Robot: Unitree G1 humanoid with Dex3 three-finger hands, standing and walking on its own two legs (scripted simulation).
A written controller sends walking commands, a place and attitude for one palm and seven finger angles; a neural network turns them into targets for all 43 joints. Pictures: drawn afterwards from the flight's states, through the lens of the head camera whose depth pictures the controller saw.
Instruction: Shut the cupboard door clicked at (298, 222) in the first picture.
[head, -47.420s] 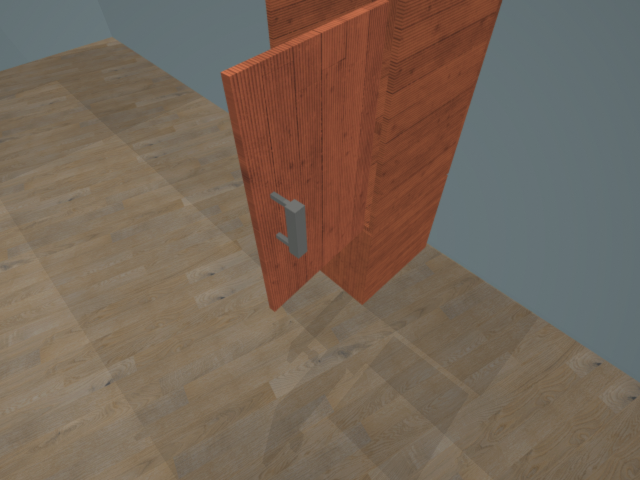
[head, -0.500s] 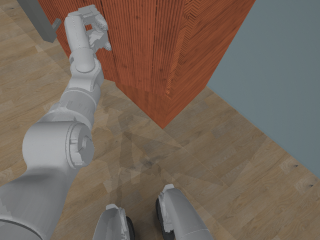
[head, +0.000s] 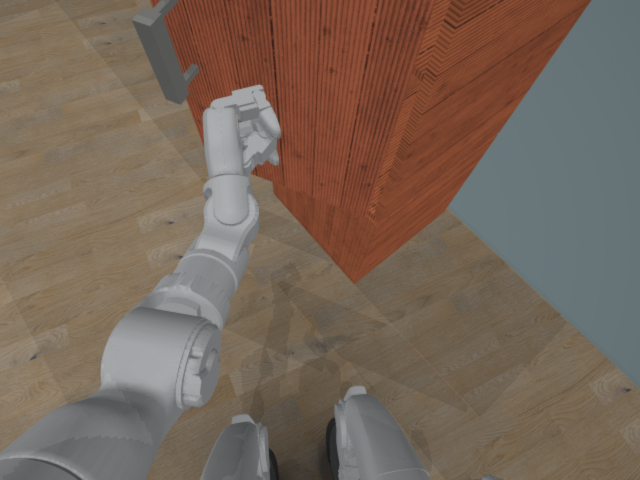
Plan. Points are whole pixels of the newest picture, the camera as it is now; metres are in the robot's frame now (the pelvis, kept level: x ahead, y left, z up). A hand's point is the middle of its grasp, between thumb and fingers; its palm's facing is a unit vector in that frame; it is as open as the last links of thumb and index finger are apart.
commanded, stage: draw the hand back to the body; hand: left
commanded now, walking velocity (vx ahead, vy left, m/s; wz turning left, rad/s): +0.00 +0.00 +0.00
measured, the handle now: (173, 49) +0.68 +0.12 +0.06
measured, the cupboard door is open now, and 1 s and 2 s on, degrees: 28 28 28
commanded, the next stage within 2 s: step back with the hand held close in 1.64 s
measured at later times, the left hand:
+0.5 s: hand (156, 184) +0.40 +0.10 +0.14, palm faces +0.04 -1.00 -0.01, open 3.1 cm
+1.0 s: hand out of the picture +0.27 +0.22 +0.22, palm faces +0.24 -0.93 -0.27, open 4.1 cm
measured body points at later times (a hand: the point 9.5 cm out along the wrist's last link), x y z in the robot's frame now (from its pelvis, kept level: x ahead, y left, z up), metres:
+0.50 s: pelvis +0.02 +0.01 +0.06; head +0.07 +0.00 +0.51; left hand +0.39 +0.15 +0.15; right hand +0.10 -0.25 -0.05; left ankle +0.00 +0.11 -0.64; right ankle +0.04 -0.09 -0.64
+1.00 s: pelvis +0.03 +0.03 +0.10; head +0.02 +0.00 +0.55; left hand +0.26 +0.27 +0.23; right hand +0.23 -0.17 +0.02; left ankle +0.00 +0.11 -0.64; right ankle +0.04 -0.09 -0.64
